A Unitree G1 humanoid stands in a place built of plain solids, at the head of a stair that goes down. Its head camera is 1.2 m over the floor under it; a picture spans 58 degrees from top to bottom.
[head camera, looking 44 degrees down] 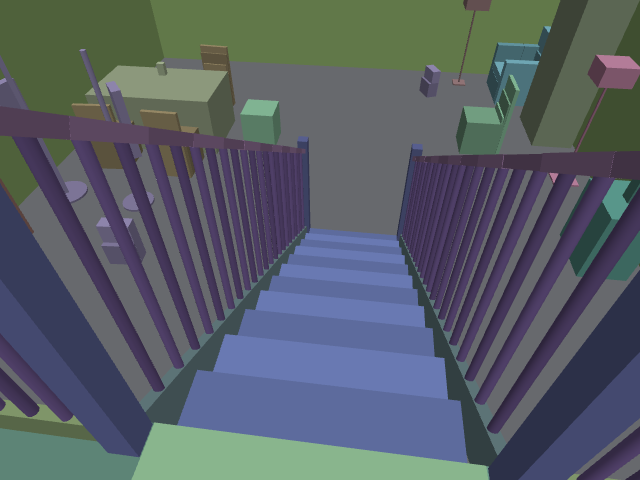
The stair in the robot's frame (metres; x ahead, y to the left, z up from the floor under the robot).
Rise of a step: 0.17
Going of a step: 0.26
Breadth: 0.90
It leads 7 degrees to the right of straight ahead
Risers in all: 12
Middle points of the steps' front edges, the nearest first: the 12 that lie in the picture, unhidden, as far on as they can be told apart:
0.46 0.01 0.00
0.71 -0.02 -0.17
0.97 -0.05 -0.33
1.23 -0.08 -0.50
1.48 -0.12 -0.67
1.74 -0.15 -0.84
2.00 -0.18 -1.01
2.25 -0.21 -1.17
2.51 -0.24 -1.34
2.77 -0.28 -1.51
3.02 -0.31 -1.68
3.28 -0.34 -1.85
